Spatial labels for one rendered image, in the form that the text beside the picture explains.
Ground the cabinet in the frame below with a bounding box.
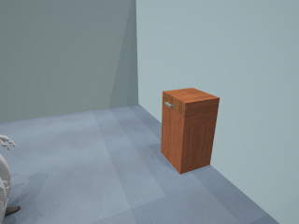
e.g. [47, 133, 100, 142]
[161, 88, 220, 175]

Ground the robot left hand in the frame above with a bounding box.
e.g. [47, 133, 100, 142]
[0, 134, 16, 150]

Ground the handle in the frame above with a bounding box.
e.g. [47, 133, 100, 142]
[164, 102, 175, 107]

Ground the drawer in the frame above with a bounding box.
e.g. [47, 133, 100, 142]
[163, 93, 185, 117]

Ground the left robot foot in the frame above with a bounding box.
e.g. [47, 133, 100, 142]
[5, 205, 21, 216]

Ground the left robot thigh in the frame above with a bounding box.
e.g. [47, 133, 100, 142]
[0, 154, 11, 188]

